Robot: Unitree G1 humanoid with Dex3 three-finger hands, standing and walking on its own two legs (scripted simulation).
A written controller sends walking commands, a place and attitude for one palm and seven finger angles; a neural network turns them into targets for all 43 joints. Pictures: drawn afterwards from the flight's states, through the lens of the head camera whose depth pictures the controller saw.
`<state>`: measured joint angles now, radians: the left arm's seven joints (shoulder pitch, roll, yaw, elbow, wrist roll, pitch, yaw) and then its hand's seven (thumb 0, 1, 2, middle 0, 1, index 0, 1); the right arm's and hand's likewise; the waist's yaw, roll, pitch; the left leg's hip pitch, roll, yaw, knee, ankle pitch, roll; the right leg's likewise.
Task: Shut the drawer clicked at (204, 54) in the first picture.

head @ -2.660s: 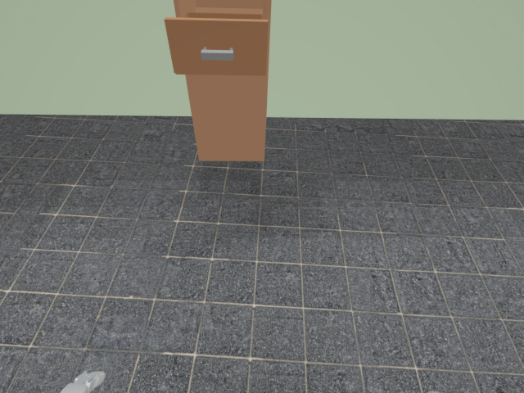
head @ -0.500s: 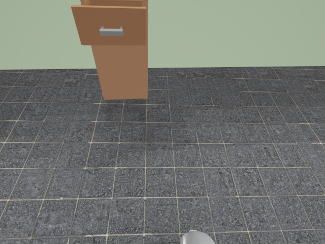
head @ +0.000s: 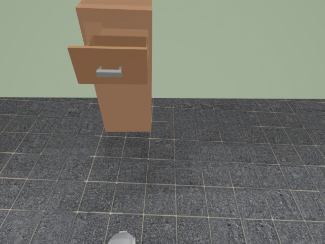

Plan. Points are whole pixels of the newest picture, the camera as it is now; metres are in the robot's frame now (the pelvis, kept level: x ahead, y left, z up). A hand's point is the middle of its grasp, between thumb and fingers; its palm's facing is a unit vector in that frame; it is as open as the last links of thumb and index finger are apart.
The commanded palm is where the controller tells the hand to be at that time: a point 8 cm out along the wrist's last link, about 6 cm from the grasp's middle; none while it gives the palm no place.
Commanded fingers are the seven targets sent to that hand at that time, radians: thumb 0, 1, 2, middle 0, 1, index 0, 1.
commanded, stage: walk to a spot facing it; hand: left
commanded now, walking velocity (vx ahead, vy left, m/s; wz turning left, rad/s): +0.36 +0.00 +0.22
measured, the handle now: (109, 70) +0.80 +0.27 +0.00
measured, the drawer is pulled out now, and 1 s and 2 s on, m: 0.30 0.30 0.30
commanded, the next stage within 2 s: take the last steps up to it in 0.20 s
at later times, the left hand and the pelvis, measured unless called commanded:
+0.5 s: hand (80, 229) +0.21 +0.25 -0.18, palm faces +0.09 -0.98 -0.15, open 7.4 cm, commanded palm none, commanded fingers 0.00 0.90 0.90 -0.20 -0.30 -0.20 -0.30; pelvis +0.19 +0.07 +0.01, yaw +1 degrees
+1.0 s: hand (106, 181) +0.36 +0.21 -0.17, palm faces +0.12 -0.97 -0.21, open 7.2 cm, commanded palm none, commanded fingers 0.00 0.90 0.90 -0.20 -0.30 -0.20 -0.30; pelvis +0.34 +0.02 +0.00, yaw +4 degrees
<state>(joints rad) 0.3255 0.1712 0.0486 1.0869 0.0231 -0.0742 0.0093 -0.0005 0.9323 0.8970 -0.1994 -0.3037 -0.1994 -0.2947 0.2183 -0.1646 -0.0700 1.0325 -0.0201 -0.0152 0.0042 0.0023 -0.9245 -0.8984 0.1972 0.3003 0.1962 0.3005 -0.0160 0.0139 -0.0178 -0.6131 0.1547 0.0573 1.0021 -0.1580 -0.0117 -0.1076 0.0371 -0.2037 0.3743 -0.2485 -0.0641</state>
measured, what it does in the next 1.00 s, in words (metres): walks ahead: left foot, then right foot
